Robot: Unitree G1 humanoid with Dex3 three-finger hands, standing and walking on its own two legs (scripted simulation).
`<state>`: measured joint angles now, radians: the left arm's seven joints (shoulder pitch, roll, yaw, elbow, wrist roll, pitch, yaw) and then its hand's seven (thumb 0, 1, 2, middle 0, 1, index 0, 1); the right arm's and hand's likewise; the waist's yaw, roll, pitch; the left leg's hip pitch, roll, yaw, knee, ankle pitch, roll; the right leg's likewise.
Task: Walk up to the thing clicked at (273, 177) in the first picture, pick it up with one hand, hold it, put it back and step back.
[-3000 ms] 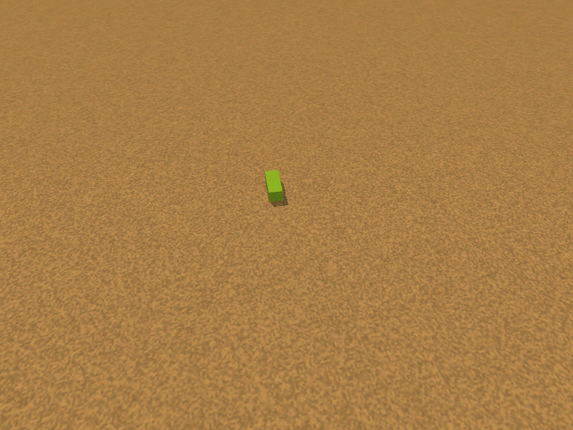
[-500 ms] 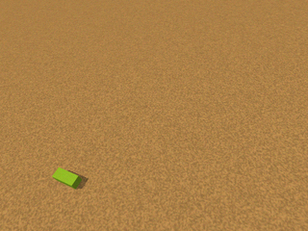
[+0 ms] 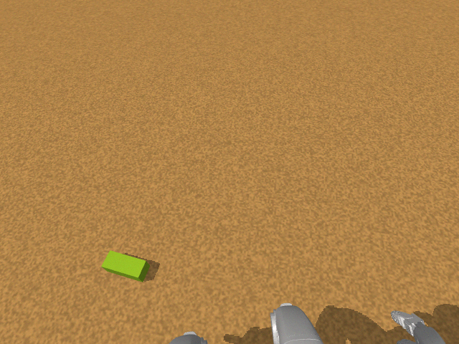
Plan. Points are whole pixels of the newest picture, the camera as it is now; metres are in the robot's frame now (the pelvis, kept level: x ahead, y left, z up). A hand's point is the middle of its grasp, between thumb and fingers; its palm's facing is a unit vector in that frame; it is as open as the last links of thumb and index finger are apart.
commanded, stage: walk up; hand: left
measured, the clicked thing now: (126, 266) +0.51 +0.44 -0.69
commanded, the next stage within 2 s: none
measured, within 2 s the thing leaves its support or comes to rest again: neither
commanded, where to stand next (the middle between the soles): +0.06 +0.36 m, yaw -22 degrees
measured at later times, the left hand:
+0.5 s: hand out of the picture +0.09 +0.58 -0.11, palm faces -0.15 -0.74 -0.66, open 7.4 cm
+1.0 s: hand out of the picture +0.13 +0.68 -0.10, palm faces -0.33 -0.83 -0.45, open 7.4 cm
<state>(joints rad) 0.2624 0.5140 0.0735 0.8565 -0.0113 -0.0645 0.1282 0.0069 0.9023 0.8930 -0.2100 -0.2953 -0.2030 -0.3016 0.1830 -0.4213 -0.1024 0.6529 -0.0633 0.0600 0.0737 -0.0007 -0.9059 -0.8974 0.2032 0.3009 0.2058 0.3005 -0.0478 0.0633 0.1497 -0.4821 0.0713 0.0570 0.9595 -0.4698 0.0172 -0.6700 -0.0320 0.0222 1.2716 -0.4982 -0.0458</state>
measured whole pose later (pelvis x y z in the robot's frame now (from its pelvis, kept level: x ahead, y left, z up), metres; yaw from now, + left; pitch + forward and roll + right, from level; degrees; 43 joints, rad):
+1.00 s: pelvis -0.03 +0.44 +0.04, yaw -21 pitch -3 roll -2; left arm 0.26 0.38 0.05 0.85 0.01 -0.03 0.06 0.00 0.90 0.89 -0.21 -0.30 -0.21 -0.30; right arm 0.27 -0.39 -0.09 0.84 -0.02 0.07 0.01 0.00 -0.90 -0.90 0.21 0.30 0.21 0.30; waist -0.01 0.05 0.15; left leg -0.42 -0.03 0.13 0.94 -0.40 -0.15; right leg -0.20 0.02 0.04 0.54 -0.29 -0.05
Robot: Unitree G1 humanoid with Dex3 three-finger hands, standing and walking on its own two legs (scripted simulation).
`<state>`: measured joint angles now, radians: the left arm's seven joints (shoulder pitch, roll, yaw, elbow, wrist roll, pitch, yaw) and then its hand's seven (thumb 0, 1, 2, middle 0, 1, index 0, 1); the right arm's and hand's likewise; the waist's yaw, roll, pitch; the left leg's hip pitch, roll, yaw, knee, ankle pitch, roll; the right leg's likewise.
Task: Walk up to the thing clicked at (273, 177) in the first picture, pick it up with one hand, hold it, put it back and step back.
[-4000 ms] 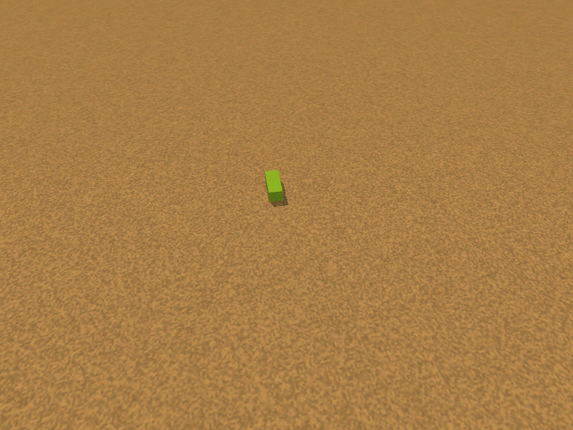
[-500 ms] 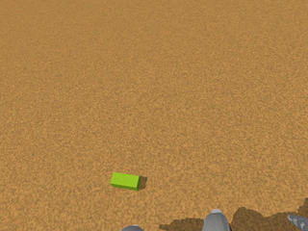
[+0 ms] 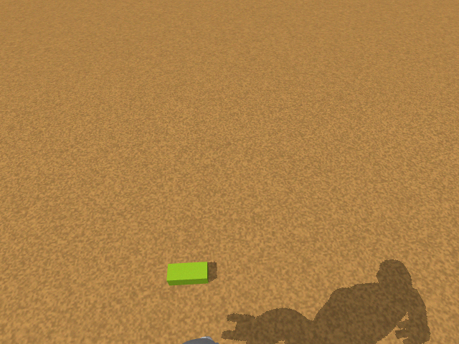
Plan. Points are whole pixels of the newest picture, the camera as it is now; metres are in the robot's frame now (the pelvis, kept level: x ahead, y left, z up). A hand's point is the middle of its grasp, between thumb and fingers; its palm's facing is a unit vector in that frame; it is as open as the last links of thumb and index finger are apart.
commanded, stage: walk up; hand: left
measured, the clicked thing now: (188, 273) +0.51 +0.19 -0.73
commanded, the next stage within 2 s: none
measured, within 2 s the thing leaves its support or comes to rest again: neither
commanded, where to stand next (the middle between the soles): +0.12 -0.05 m, yaw -1 degrees
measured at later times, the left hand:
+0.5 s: hand out of the picture +0.16 +0.28 -0.17, palm faces -0.09 -0.92 -0.38, open 7.4 cm
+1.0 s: hand out of the picture +0.13 +0.19 -0.16, palm faces -0.01 -0.90 -0.43, open 7.4 cm
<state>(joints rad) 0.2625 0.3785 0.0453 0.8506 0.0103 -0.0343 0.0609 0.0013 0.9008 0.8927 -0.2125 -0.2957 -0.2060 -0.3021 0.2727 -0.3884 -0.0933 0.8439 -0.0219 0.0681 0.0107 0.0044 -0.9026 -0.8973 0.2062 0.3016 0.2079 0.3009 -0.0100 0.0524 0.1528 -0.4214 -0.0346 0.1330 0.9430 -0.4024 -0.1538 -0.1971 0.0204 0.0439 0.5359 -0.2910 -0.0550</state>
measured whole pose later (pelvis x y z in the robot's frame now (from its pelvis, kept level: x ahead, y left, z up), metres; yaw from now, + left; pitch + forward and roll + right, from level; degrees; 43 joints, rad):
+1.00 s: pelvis +0.05 -0.08 -0.03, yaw -1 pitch -1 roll +1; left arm 0.16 0.38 0.03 0.93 0.00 -0.04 0.02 0.01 0.90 0.89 -0.21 -0.30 -0.20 -0.30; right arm 0.06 -0.39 -0.03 0.88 0.00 0.02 0.00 0.00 -0.90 -0.90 0.21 0.30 0.21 0.30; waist 0.04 0.02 0.15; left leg -0.49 -0.03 -0.03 0.96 -0.48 0.03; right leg -0.39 -0.01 -0.04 0.86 -0.45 -0.04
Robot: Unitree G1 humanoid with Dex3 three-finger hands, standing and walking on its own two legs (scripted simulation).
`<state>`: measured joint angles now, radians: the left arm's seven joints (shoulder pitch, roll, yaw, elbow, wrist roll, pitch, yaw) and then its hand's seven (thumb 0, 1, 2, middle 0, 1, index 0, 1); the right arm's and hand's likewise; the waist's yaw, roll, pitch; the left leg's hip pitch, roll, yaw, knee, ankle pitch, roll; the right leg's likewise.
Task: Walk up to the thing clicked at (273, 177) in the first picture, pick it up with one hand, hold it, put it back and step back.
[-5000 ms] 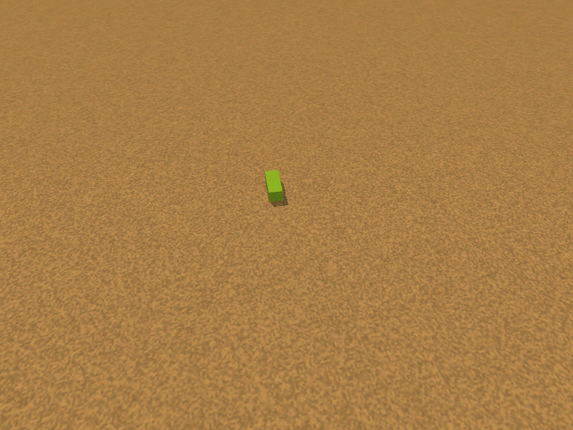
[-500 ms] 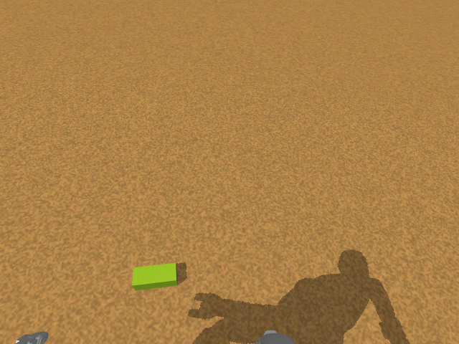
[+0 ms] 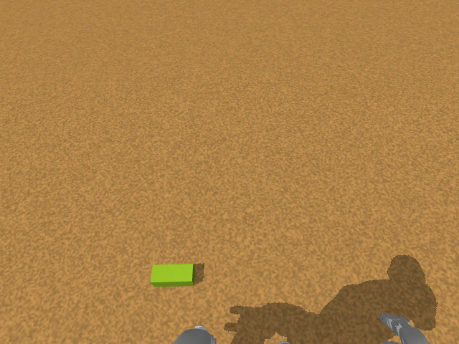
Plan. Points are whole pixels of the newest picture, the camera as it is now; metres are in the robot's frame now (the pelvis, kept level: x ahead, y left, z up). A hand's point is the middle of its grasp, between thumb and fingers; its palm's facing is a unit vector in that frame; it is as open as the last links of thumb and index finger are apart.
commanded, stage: walk up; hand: left
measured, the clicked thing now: (173, 275) +0.46 +0.28 -0.70
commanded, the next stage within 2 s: stand in 1.38 s
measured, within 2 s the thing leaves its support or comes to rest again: neither
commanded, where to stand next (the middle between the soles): +0.07 +0.04 m, yaw +0 degrees
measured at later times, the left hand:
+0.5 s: hand out of the picture +0.08 +0.29 -0.12, palm faces +0.02 -0.94 -0.34, open 7.4 cm
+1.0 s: hand out of the picture +0.07 +0.29 -0.11, palm faces +0.05 -0.94 -0.34, open 7.4 cm
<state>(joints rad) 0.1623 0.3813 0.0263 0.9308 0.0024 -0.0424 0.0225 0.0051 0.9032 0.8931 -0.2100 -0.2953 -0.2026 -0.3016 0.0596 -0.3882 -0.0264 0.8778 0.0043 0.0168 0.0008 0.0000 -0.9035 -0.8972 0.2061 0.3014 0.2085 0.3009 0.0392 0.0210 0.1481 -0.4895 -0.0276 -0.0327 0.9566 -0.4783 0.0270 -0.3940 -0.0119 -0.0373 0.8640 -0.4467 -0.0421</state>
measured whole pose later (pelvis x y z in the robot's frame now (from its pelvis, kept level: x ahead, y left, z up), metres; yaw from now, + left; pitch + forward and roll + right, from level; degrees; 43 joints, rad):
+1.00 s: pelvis -0.01 +0.03 +0.04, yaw +2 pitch -2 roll +0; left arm 0.06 0.35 0.03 1.16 0.00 -0.01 -0.02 0.00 0.91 0.89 -0.21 -0.29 -0.20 -0.30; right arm 0.07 -0.36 0.00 1.13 0.00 -0.01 0.01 0.00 -0.91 -0.90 0.20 0.30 0.21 0.30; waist 0.01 0.02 0.06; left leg -0.17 0.03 -0.04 0.40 -0.20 -0.04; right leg -0.17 -0.04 -0.05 0.38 -0.18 0.02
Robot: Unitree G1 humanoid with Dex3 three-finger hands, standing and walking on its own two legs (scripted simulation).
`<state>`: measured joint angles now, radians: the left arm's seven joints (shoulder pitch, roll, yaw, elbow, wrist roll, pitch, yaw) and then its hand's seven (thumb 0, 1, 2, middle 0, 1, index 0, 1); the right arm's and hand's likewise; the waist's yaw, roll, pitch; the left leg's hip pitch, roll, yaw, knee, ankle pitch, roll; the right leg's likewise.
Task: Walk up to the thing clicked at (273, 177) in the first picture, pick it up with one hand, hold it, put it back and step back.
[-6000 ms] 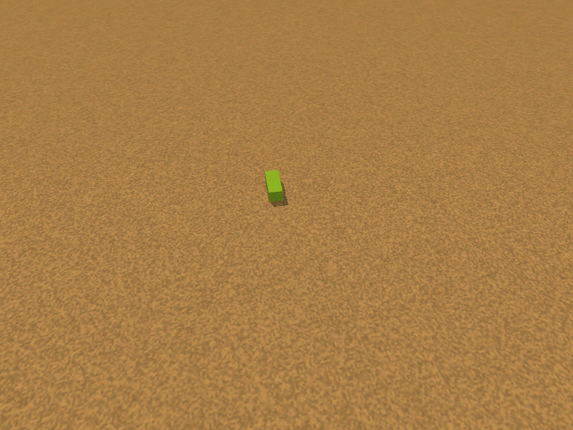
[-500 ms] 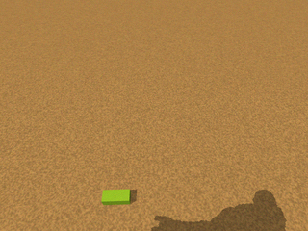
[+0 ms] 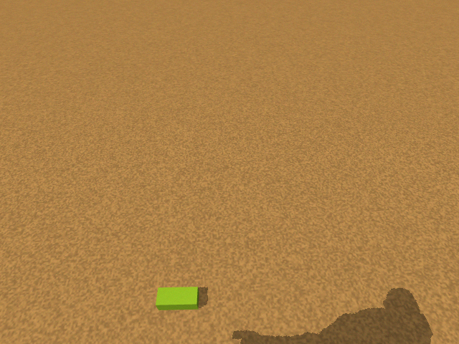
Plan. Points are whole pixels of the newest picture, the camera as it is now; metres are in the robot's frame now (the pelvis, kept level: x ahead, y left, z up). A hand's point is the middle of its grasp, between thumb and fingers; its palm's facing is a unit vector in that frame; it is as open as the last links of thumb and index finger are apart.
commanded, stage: walk up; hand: left
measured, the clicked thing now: (178, 298) +0.48 +0.24 -0.75
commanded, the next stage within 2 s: stand in 0.38 s
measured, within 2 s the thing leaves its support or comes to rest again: neither
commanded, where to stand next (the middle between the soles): +0.08 +0.00 m, yaw -2 degrees
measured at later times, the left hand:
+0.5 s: hand out of the picture +0.10 +0.26 -0.15, palm faces +0.00 -0.94 -0.33, open 7.4 cm
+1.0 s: hand out of the picture +0.10 +0.25 -0.15, palm faces -0.01 -0.94 -0.34, open 7.4 cm
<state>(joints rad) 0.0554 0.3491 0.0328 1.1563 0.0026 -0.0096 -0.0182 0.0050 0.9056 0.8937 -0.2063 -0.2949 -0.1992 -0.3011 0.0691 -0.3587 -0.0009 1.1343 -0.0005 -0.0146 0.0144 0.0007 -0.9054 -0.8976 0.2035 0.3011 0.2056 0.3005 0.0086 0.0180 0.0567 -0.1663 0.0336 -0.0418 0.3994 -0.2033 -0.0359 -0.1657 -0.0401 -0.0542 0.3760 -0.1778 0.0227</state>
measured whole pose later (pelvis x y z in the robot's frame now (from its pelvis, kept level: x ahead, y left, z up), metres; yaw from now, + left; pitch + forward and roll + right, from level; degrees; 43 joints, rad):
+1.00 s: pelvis +0.02 +0.00 +0.00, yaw +0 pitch -1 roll +0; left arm 0.09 0.34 0.01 1.14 0.00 -0.02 -0.01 0.00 0.91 0.89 -0.21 -0.29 -0.20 -0.30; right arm 0.08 -0.36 0.00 1.14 -0.01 -0.01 0.01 0.00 -0.91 -0.90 0.20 0.30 0.21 0.30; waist 0.00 0.01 0.05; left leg -0.10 0.04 -0.03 0.32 -0.20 -0.04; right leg -0.12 -0.04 -0.05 0.33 -0.19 0.02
